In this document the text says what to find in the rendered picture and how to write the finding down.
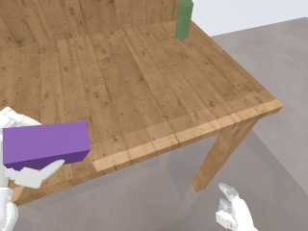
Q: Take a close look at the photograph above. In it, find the robot left hand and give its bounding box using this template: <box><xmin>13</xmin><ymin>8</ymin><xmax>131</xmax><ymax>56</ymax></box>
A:
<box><xmin>0</xmin><ymin>107</ymin><xmax>65</xmax><ymax>189</ymax></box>

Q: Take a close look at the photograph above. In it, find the robot right hand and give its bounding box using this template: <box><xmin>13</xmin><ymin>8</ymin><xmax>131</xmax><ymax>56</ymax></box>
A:
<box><xmin>216</xmin><ymin>182</ymin><xmax>254</xmax><ymax>231</ymax></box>

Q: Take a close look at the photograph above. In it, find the sponge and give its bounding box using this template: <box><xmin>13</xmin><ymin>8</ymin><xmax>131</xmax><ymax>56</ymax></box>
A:
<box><xmin>2</xmin><ymin>121</ymin><xmax>91</xmax><ymax>171</ymax></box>

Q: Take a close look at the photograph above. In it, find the table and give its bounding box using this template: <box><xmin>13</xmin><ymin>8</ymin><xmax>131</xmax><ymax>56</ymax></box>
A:
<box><xmin>0</xmin><ymin>0</ymin><xmax>284</xmax><ymax>207</ymax></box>

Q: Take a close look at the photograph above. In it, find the robot left forearm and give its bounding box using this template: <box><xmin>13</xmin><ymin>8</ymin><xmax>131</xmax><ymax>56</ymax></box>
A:
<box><xmin>0</xmin><ymin>187</ymin><xmax>18</xmax><ymax>231</ymax></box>

